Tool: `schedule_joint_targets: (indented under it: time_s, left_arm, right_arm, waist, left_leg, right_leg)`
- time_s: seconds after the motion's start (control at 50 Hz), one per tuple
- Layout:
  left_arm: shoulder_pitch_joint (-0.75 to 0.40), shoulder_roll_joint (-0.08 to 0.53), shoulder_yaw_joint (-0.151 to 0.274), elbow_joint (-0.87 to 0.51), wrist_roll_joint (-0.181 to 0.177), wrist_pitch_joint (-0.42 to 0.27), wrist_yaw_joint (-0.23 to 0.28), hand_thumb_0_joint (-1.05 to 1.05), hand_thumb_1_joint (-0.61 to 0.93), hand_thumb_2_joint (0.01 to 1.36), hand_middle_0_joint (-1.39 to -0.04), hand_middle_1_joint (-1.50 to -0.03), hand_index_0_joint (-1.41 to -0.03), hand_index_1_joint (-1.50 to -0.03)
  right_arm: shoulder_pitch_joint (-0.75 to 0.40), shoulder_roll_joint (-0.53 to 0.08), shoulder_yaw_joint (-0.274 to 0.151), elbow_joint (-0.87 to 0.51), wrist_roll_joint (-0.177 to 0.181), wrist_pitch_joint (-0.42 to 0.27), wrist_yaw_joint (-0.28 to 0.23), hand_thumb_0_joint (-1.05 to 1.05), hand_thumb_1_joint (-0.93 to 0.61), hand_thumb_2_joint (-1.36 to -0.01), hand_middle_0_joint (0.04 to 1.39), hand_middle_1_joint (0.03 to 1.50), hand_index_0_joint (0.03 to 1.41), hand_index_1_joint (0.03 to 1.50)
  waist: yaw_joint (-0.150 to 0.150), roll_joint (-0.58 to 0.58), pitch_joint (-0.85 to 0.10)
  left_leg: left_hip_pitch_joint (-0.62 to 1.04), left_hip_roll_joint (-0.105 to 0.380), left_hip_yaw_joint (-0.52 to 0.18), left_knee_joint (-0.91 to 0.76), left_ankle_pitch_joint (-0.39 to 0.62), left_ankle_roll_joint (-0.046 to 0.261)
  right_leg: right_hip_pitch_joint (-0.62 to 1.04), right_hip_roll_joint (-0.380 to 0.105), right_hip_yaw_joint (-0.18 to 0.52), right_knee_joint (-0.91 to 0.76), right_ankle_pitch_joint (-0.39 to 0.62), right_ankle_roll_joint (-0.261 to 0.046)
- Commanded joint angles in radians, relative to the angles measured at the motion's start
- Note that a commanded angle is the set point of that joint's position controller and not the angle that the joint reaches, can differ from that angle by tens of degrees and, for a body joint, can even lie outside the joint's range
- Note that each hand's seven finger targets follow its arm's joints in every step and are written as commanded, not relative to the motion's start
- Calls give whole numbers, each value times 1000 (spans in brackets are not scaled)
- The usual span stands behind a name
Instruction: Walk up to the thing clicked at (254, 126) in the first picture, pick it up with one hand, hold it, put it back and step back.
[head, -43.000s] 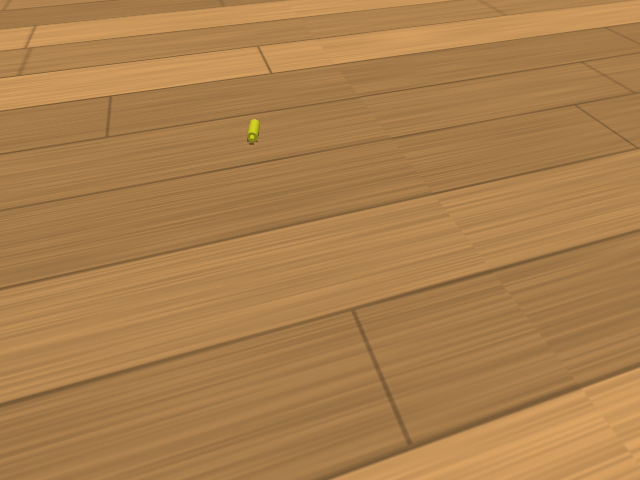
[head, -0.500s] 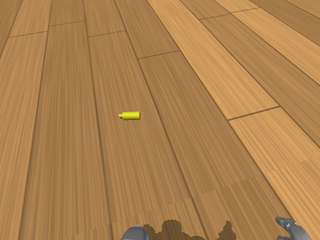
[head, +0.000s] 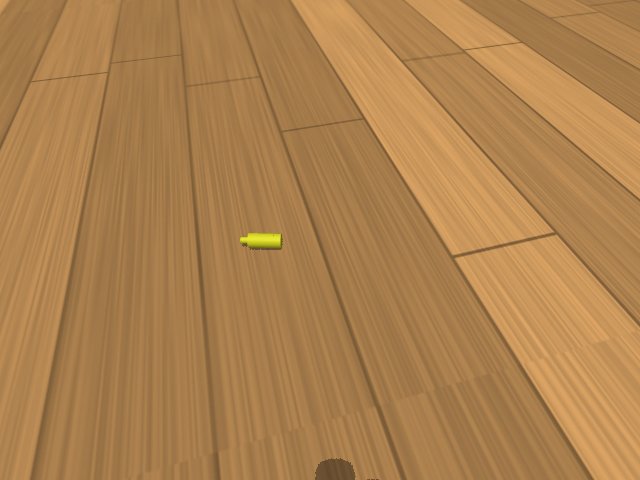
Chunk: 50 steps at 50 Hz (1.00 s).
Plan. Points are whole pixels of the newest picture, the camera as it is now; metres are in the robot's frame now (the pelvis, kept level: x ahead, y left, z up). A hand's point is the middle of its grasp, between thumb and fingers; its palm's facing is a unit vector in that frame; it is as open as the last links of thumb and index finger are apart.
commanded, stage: step back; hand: left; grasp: from above
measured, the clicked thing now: (261, 240) +1.13 +0.25 -0.73
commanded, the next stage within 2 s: stand in 0.54 s
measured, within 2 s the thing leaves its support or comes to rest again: neither
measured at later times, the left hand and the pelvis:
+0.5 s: hand out of the picture +0.11 +0.30 -0.15, palm faces +0.08 -0.92 -0.38, open 7.3 cm; pelvis +0.04 +0.02 +0.00, yaw +2 degrees
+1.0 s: hand out of the picture +0.13 +0.27 -0.14, palm faces +0.01 -0.94 -0.33, open 7.3 cm; pelvis +0.05 +0.02 +0.02, yaw +2 degrees
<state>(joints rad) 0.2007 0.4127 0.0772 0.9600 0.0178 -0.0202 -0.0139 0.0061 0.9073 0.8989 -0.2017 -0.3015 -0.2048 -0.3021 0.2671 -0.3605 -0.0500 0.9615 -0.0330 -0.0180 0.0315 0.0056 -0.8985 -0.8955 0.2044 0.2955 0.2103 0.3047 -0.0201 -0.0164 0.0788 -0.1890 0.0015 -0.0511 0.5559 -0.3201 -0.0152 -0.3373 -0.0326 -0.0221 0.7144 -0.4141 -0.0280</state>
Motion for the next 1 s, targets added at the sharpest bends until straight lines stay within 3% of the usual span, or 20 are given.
schedule_joint_targets:
  time_s: [0.0,0.02,0.04,0.06,0.08,0.14,0.22,0.26,0.3,0.34,0.36,0.38,0.4,0.46,0.5,0.52,0.56,0.72,0.82,0.98]
  left_arm:
    - [95,170,50,-8,1,-43,31,0,900,900,-200,-300,-200,-300]
    - [113,230,66,-10,16,-45,39,0,900,900,-200,-300,-200,-300]
    - [70,292,73,-37,21,-48,42,0,900,900,-200,-300,-200,-300]
    - [-32,310,72,-60,21,-45,37,0,900,900,-200,-300,-200,-300]
    - [-77,289,68,-73,20,-44,35,0,900,900,-200,-300,-200,-300]
    - [-86,236,52,-61,9,-54,37,0,900,900,-200,-300,-200,-300]
    - [-72,228,51,-48,4,-55,37,0,900,900,-200,-300,-200,-300]
    - [-90,222,43,-47,2,-48,37,0,900,900,-200,-300,-200,-300]
    - [-128,226,38,-50,-5,-37,36,0,900,900,-200,-300,-200,-300]
    - [-120,184,25,-57,-11,-26,37,0,900,900,-200,-300,-200,-300]
    - [-107,154,17,-61,-18,-21,36,0,900,900,-200,-300,-200,-300]
    - [-114,137,8,-50,-29,-13,33,0,900,900,-200,-300,-200,-300]
    - [-102,150,14,-20,-29,-7,37,0,900,900,-200,-300,-200,-300]
    - [-68,170,12,17,-13,-22,32,0,900,900,-200,-300,-200,-300]
    - [-90,200,16,25,-17,-27,31,0,900,900,-200,-300,-200,-300]
    - [-103,155,-15,49,-13,-19,22,0,900,900,-200,-300,-200,-300]
    - [-114,131,-25,57,-19,-15,16,0,900,900,-200,-300,-200,-300]
    - [-141,153,-40,100,-14,-24,17,0,900,900,-200,-300,-200,-300]
    - [-141,153,-43,117,-14,-28,18,0,900,900,-200,-300,-200,-300]
    - [-153,153,-42,129,-8,-24,17,0,900,900,-200,-300,-200,-300]
  right_arm:
    - [-118,-168,-27,-100,24,4,-28,0,-900,-900,200,300,200,300]
    - [-108,-121,-13,-114,29,5,-35,0,-900,-900,200,300,200,300]
    - [-70,-114,-10,-108,24,14,-46,0,-900,-900,200,300,200,300]
    - [-37,-199,-38,-71,18,25,-53,0,-900,-900,200,300,200,300]
    - [-11,-226,-47,-50,17,25,-52,0,-900,-900,200,300,200,300]
    - [-17,-209,-37,-18,16,21,-43,0,-900,-900,200,300,200,300]
    - [-24,-181,-28,-7,9,16,-39,0,-900,-900,200,300,200,300]
    - [-41,-176,-32,-2,6,14,-36,0,-900,-900,200,300,200,300]
    - [-26,-171,-34,17,7,9,-36,0,-900,-900,200,300,200,300]
    - [-27,-203,-49,30,0,2,-42,0,-900,-900,200,300,200,300]
    - [-47,-246,-57,24,-5,-1,-46,0,-900,-900,200,300,200,300]
    - [-131,-281,-54,3,3,-3,-45,0,-900,-900,200,300,200,300]
    - [-189,-296,-49,-3,10,0,-40,0,-900,-900,200,300,200,300]
    - [-237,-224,-22,3,14,5,-37,0,-900,-900,200,300,200,300]
    - [-210,-207,-18,22,17,7,-39,0,-900,-900,200,300,200,300]
    - [-185,-211,-12,34,27,-8,-36,0,-900,-900,200,300,200,300]
    - [-212,-237,-12,55,18,-24,-34,0,-900,-900,200,300,200,300]
    - [-237,-205,-7,83,30,-25,-34,0,-900,-900,200,300,200,300]
    - [-250,-196,-4,95,31,-21,-33,0,-900,-900,200,300,200,300]
    - [-262,-192,1,106,27,-15,-29,0,-900,-900,200,300,200,300]
  waist:
    - [98,107,-82]
    - [107,-53,-88]
    - [84,-119,-90]
    - [56,-60,-51]
    - [36,-64,-10]
    - [29,-77,-1]
    - [38,-113,-50]
    - [33,-142,-76]
    - [7,-146,-102]
    - [5,-64,-131]
    - [21,38,-156]
    - [42,109,-132]
    - [52,163,-105]
    - [73,97,-114]
    - [42,78,-114]
    - [22,83,-103]
    - [38,119,-108]
    - [22,41,-146]
    - [22,38,-161]
    - [21,29,-95]
  left_leg:
    - [-258,82,-84,40,91,102]
    - [-365,-26,-62,206,-28,58]
    - [-346,-69,-83,310,-256,30]
    - [-244,-15,-99,387,-289,27]
    - [-235,11,-94,397,-270,25]
    - [-255,16,-104,365,-160,27]
    - [-190,27,-17,211,-137,10]
    - [-127,19,37,131,-112,12]
    - [-36,8,83,-23,12,17]
    - [42,40,10,-105,225,45]
    - [55,153,-128,-120,319,87]
    - [-42,229,-221,-158,240,154]
    - [-154,262,-232,-171,142,200]
    - [-134,162,-86,-94,213,101]
    - [-107,108,-60,-66,178,56]
    - [-41,122,-87,-159,146,55]
    - [-22,173,-132,-220,235,67]
    - [107,141,-45,-218,399,38]
    - [139,138,-25,-237,410,35]
    - [90,128,-18,-285,249,22]
  right_leg:
    - [346,29,2,-263,221,5]
    - [376,-123,247,-345,143,-39]
    - [250,-334,512,-477,-66,-113]
    - [83,-390,561,-499,-236,-190]
    - [48,-373,537,-482,-204,-215]
    - [90,-252,304,-420,70,-142]
    - [130,-238,193,-318,399,-141]
    - [119,-225,153,-286,460,-131]
    - [93,-205,119,-214,458,-110]
    - [64,-163,87,-115,478,-47]
    - [29,-103,52,-53,380,-13]
    - [52,-5,-8,-38,125,12]
    - [135,12,-13,-37,-31,6]
    - [208,-55,36,-193,207,-11]
    - [177,-110,126,-236,266,-31]
    - [134,-106,113,-264,237,-26]
    - [175,-60,60,-242,260,4]
    - [238,-99,70,-359,432,7]
    - [257,-107,73,-392,468,15]
    - [223,-106,76,-446,327,21]
